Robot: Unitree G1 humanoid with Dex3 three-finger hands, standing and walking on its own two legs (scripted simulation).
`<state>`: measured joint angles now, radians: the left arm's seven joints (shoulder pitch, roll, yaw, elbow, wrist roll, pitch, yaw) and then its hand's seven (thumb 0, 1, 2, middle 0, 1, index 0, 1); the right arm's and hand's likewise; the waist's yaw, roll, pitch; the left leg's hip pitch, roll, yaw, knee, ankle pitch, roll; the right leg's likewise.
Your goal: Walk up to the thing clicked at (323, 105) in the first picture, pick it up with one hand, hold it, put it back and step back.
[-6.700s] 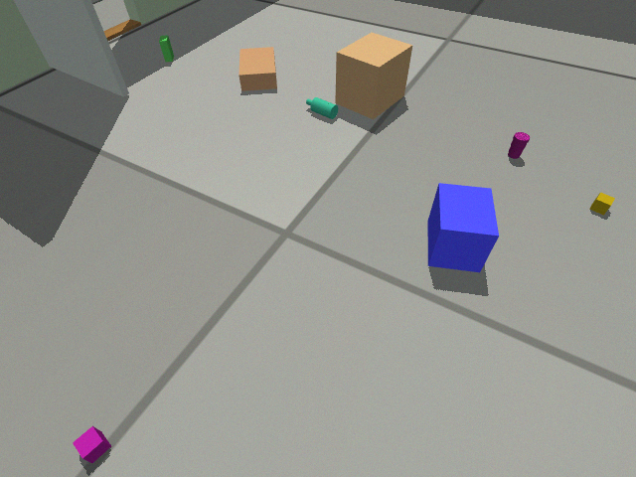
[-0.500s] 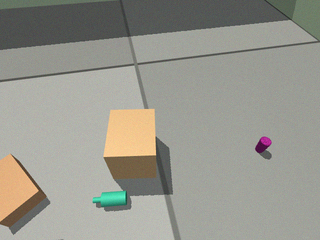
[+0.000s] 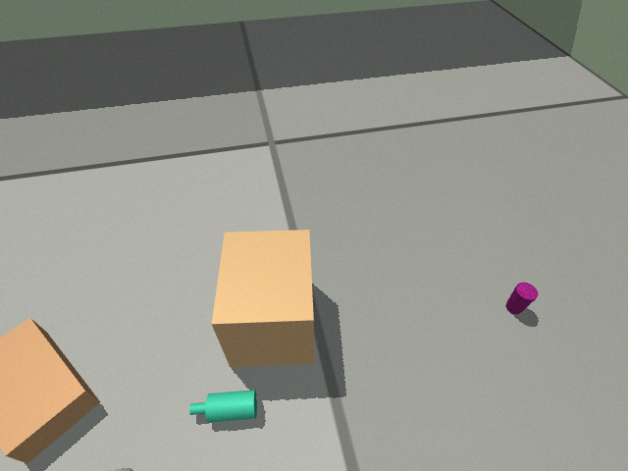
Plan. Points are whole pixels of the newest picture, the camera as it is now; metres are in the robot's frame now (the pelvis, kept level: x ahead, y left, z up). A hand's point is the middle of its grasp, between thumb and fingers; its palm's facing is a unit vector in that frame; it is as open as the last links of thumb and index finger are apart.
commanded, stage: walk up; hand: left
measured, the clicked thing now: (223, 406) +0.42 +0.29 -0.74
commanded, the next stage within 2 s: stand in 1.18 s
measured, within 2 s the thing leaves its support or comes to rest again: neither
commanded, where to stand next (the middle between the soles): +0.05 +0.00 m, yaw +2 degrees
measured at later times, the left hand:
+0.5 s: hand out of the picture +0.10 +0.26 -0.16, palm faces -0.02 -0.95 -0.31, open 7.4 cm
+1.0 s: hand out of the picture +0.10 +0.26 -0.15, palm faces -0.03 -0.95 -0.32, open 7.4 cm
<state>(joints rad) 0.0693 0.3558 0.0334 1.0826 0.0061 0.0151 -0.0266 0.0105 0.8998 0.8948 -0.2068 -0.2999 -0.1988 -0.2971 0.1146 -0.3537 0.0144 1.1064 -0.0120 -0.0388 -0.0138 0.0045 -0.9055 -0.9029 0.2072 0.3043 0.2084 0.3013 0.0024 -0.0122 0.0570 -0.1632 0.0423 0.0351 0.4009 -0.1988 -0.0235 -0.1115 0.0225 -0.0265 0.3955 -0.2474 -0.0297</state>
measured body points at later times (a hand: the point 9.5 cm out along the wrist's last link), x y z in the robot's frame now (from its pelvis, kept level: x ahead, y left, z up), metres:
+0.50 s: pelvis +0.01 +0.02 +0.00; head +0.02 +0.02 +0.45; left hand +0.10 +0.31 -0.13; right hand +0.09 -0.29 -0.12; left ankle +0.01 +0.13 -0.74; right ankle -0.02 -0.10 -0.74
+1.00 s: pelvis +0.01 +0.01 +0.00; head +0.02 +0.01 +0.45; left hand +0.10 +0.31 -0.13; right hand +0.08 -0.30 -0.12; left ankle +0.01 +0.13 -0.74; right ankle -0.02 -0.10 -0.74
